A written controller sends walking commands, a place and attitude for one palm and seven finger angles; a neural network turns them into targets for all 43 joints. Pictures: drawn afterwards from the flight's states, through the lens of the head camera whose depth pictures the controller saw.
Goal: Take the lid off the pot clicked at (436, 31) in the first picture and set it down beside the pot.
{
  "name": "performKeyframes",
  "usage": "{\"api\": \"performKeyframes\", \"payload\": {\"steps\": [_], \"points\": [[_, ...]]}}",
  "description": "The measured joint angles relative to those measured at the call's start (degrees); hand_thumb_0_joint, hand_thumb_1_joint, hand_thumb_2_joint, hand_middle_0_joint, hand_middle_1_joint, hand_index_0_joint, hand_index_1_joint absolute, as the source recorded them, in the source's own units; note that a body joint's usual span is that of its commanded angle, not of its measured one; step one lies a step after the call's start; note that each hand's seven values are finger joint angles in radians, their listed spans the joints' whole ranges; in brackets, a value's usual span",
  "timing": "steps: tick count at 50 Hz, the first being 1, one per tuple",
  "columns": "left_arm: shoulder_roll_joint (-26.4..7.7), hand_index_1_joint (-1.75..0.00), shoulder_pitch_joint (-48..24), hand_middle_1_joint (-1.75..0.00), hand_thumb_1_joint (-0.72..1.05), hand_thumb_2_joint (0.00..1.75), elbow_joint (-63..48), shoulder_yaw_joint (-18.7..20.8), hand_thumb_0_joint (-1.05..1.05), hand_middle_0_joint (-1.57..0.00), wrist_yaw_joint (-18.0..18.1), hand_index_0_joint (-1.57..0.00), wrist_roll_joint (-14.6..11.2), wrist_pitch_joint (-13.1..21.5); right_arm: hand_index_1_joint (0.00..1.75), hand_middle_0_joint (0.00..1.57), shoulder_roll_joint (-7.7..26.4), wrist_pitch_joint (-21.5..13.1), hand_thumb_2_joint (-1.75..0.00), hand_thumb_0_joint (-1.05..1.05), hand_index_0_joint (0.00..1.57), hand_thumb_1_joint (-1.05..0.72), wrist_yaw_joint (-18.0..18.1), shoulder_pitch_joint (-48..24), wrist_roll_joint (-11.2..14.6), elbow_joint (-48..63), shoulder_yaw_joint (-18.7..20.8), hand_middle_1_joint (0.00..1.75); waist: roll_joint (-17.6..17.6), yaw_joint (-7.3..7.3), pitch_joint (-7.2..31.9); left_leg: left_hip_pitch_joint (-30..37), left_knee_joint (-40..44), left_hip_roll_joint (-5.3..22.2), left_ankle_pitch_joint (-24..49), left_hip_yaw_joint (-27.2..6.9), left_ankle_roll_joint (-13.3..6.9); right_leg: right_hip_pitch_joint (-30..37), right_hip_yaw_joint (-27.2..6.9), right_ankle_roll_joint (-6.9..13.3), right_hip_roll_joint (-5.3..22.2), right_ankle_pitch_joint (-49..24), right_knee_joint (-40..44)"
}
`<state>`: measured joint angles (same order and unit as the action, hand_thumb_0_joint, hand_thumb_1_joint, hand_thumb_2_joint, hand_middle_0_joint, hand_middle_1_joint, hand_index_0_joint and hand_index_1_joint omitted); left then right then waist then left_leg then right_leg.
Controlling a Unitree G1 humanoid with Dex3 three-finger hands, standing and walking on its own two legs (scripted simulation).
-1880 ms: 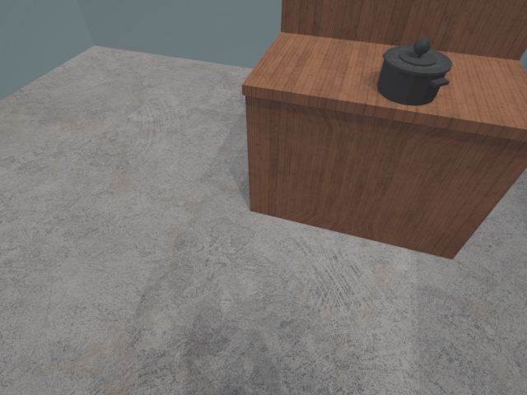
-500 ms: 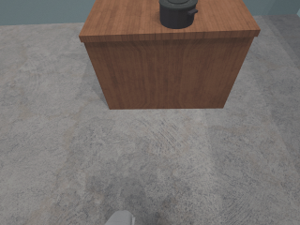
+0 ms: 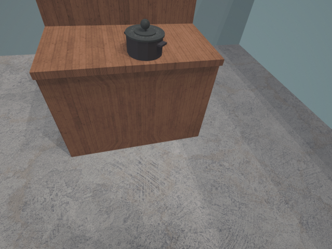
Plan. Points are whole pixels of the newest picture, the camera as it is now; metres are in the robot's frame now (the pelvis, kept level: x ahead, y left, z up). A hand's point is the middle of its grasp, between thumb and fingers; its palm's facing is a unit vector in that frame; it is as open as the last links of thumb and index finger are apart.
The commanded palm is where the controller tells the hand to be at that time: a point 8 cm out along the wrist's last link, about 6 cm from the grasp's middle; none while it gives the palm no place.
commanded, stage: walk to a spot facing it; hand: left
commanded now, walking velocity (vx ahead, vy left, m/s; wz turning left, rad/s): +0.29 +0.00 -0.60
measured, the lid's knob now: (145, 24) +1.09 +0.19 +0.08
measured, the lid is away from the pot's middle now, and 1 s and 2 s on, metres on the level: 0.00 0.00 0.00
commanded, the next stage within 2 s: turn to face it in 1.12 s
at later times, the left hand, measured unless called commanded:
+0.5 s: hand (155, 186) +0.37 +0.05 -0.20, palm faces -0.38 -0.92 -0.13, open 7.4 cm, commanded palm none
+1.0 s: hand (146, 156) +0.49 +0.10 -0.19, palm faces -0.41 -0.89 -0.21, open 7.4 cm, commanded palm none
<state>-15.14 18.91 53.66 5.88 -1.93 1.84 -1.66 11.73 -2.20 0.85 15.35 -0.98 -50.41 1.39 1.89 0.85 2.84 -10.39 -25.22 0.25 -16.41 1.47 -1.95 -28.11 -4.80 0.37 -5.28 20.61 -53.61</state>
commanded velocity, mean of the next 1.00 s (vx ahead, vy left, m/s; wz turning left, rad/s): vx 0.26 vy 0.00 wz -0.54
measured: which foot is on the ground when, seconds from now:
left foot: down 0.00-0.44, up 0.46-0.90, down 0.92-1.00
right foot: up 0.00-0.40, down 0.42-0.92, up 0.94-1.00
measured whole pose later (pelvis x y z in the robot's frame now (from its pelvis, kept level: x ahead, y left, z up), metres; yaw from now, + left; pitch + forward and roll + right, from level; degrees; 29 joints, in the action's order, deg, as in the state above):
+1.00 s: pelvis +0.41 -0.09 -0.02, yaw -34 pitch +0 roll +0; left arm -13.0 22.4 58.3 5.1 0.0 0.4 0.5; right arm 8.4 -3.8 0.1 5.9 -1.6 -49.4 0.2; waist 2.8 4.1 -1.1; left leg -19.4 -35.9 4.5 -16.3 9.4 -1.2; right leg -19.4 -2.3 0.9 -2.5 28.9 -61.7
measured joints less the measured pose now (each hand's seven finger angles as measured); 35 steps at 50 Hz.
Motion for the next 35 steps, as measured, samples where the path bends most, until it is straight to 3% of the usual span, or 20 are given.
{"api": "performKeyframes", "payload": {"steps": [4,9,13,17,19,21,22,24,26,28,31,35], "points": [[-1.30,-0.30,-1.57,-0.30,0.90,0.90,-1.04,0.71,0.01,-0.20,-0.79,-0.20,0.44,0.11,0.30,0.20,-1.20,-0.90,-0.90,0.00,0.20,-0.90,0.57,4.68,0.23,-2.45,-0.74,0.30,1.11,0.05,-0.46,5.17,4.42,0.82,-0.35,3.28,0.23,-7.96,2.16,-1.18,4.43,-8.56,-12.55],[-0.72,-0.30,-4.00,-0.30,0.91,0.90,-1.08,0.31,0.01,-0.20,-0.84,-0.19,0.32,-0.63,0.30,0.20,-2.86,-1.93,-0.90,0.00,0.20,-0.90,1.33,9.41,0.44,-5.92,-1.31,0.30,1.79,-0.41,-2.51,9.83,5.89,1.26,-3.19,7.84,0.50,-13.91,3.26,-1.80,7.76,-13.08,-16.58],[0.98,-0.30,-7.00,-0.30,0.91,0.90,-0.62,-0.93,0.01,-0.19,-1.32,-0.19,0.09,-1.17,0.30,0.20,-4.06,-2.17,-0.90,0.00,0.20,-0.90,1.45,12.42,0.13,-8.32,-1.62,0.30,1.46,-1.77,-4.94,13.26,6.39,1.96,-6.05,11.02,1.16,-14.16,7.21,-1.29,8.92,-13.78,-9.32],[3.02,-0.30,-11.21,-0.30,0.91,0.90,-0.69,-2.28,0.01,-0.19,-1.70,-0.19,-0.22,-0.83,0.30,0.20,-4.65,-1.97,-0.90,0.00,0.20,-0.90,1.36,14.66,-0.31,-10.14,-1.55,0.30,0.64,-3.75,-7.82,16.32,5.79,2.89,-9.64,13.99,2.60,-10.57,11.54,0.88,7.69,-11.17,3.85],[3.80,-0.30,-13.02,-0.30,0.91,0.90,-1.20,-2.78,0.01,-0.20,-1.65,-0.19,-0.29,-0.05,0.30,0.20,-4.67,-1.59,-0.90,0.00,0.20,-0.90,1.18,15.52,-0.31,-11.16,-1.26,0.30,0.06,-4.36,-8.97,17.03,2.69,3.98,-12.33,15.46,3.44,-7.23,13.45,2.65,5.92,-9.02,9.78],[4.05,-0.30,-13.64,-0.30,0.91,0.90,-1.77,-3.06,0.01,-0.20,-1.58,-0.19,-0.22,1.57,0.30,0.20,-4.71,-0.98,-0.90,0.00,0.20,-0.90,0.86,16.63,-0.01,-12.10,-0.97,0.30,0.17,-4.32,-9.39,15.33,-7.33,5.71,-14.64,16.43,4.00,-1.33,14.84,4.68,4.36,-9.40,16.09],[4.04,-0.30,-13.70,-0.30,0.91,0.90,-2.06,-3.13,0.01,-0.20,-1.32,-0.20,-0.25,2.61,0.30,0.20,-4.68,-0.53,-0.90,0.01,0.20,-0.90,0.55,16.79,0.41,-12.38,-0.88,0.30,0.20,-3.84,-9.35,11.93,-17.32,7.08,-13.46,15.47,3.83,-0.51,14.95,6.09,3.83,-11.82,16.35],[3.76,-0.30,-13.73,-0.30,0.91,0.90,-2.32,-2.98,0.00,-0.20,-0.44,-0.20,-1.08,3.63,0.30,0.20,-4.58,0.56,-0.90,0.01,0.20,-0.90,0.30,14.25,0.93,-12.50,-0.47,0.30,0.14,-3.80,-10.28,2.26,-39.96,7.43,-13.46,8.33,3.43,-0.07,14.34,7.50,2.48,-8.25,12.75],[3.14,-0.30,-12.88,-0.30,0.91,0.90,-1.84,-2.81,0.00,-0.20,0.34,-0.20,-1.54,3.53,0.30,0.20,-4.62,0.93,-0.90,0.01,0.20,-0.90,0.08,10.81,0.79,-11.36,-0.08,0.30,0.53,-4.14,-10.41,-6.28,-51.50,7.34,-8.79,3.62,3.13,2.98,13.44,7.64,1.29,-6.00,14.30],[2.83,-0.30,-11.44,-0.30,0.90,0.90,-0.74,-2.74,0.00,-0.20,1.10,-0.20,-1.49,3.52,0.30,0.20,-4.43,0.83,-0.90,0.01,0.20,-0.90,0.03,7.32,0.33,-9.28,0.26,0.30,0.65,-4.15,-9.47,-13.41,-53.23,8.21,-5.52,1.52,3.23,6.22,12.19,6.99,0.47,-6.51,17.97],[2.98,-0.30,-8.83,-0.30,0.91,0.90,0.74,-2.32,0.00,-0.20,1.87,-0.20,-1.10,3.93,0.30,0.20,-3.62,0.67,-0.90,0.01,0.20,-0.90,0.05,2.22,-0.22,-5.75,0.74,0.30,-0.24,-3.81,-7.47,-21.29,-47.96,9.65,-2.81,0.21,3.99,10.01,9.97,6.91,-0.20,-7.30,22.84],[2.96,-0.30,-5.48,-0.30,0.92,0.90,2.18,-2.07,0.00,-0.20,1.72,-0.20,-0.74,4.24,0.30,0.20,-2.70,0.50,-0.90,0.00,0.20,-0.91,-0.46,-2.91,-0.50,-2.39,1.15,0.30,-1.86,-2.62,-4.73,-25.66,-37.69,10.12,1.74,0.00,5.19,13.78,7.26,6.05,-0.17,-6.76,26.64]]}}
